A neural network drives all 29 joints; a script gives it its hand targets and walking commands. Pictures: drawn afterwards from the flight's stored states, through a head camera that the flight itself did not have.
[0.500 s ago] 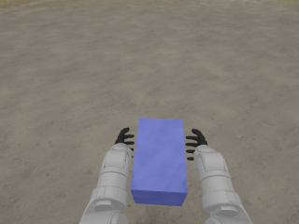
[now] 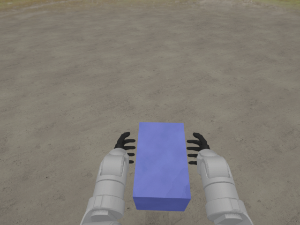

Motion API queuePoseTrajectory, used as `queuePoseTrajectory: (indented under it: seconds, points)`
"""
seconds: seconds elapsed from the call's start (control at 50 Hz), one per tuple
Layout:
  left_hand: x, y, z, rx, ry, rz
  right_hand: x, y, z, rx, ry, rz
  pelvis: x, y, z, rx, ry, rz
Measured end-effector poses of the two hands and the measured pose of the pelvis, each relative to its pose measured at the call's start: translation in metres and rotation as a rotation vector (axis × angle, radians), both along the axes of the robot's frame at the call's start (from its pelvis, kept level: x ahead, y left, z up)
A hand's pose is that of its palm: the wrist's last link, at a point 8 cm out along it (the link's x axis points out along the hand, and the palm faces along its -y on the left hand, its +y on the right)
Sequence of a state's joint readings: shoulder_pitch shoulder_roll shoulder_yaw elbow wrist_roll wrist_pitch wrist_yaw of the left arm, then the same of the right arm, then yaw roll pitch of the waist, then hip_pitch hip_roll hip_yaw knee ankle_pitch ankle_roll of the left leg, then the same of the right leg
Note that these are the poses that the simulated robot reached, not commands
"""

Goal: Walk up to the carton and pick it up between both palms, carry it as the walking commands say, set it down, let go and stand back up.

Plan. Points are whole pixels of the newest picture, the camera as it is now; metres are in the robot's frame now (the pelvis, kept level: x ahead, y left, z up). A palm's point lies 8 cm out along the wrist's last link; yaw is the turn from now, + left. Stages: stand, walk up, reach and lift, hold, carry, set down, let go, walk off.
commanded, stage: reach and lift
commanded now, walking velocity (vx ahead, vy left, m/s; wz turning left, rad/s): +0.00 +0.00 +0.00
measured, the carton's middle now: (160, 164) +0.33 +0.00 -0.04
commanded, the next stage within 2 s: hold in 0.16 s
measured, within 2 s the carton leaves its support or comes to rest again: neither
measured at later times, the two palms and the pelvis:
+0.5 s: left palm (118, 156) +0.30 +0.12 +0.05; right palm (204, 157) +0.30 -0.12 +0.05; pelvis +0.00 +0.00 +0.00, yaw +0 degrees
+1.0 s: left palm (139, 115) +0.42 +0.07 +0.09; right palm (215, 123) +0.39 -0.16 +0.10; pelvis +0.11 -0.01 +0.01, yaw -4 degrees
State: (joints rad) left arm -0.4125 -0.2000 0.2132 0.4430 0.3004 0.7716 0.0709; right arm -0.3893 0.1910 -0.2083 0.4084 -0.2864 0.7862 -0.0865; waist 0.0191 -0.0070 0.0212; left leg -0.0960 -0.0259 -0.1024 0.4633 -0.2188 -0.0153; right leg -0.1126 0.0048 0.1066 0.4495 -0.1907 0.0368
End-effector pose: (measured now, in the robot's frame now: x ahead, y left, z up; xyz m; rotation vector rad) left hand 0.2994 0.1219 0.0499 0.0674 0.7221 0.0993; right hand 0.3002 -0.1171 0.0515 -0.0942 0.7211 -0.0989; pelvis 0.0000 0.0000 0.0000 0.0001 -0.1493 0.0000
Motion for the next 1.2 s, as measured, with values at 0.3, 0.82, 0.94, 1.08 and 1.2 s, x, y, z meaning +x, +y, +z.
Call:
queuePoseTrajectory:
  seconds: [0.3,0.82,0.94,1.08,1.2]
  points:
    - [-0.003,0.001,-0.001,-0.002,0.0,-0.004,-0.003,0.001,-0.001,0.002,0.002,0.004,-0.002,0.001,0.0,-0.002,0.003,0.004]
    - [0.06,-0.032,0.029,0.015,-0.041,-0.009,0.039,-0.023,0.029,-0.028,-0.043,-0.12,0.043,-0.003,-0.001,0.002,0.193,-0.094]
    - [0.098,-0.055,0.041,-0.002,-0.029,-0.083,0.067,-0.047,0.039,0.013,-0.031,-0.206,0.086,-0.01,0.004,0.002,0.221,-0.063]
    - [0.159,-0.034,0.05,-0.012,-0.038,-0.038,0.129,-0.027,0.051,0.023,-0.041,-0.172,0.152,0.001,0.004,0.004,0.237,-0.075]
    - [0.223,-0.004,0.039,-0.024,-0.038,0.009,0.202,0.002,0.047,0.01,-0.039,-0.131,0.223,0.019,-0.011,0.025,0.233,-0.104]
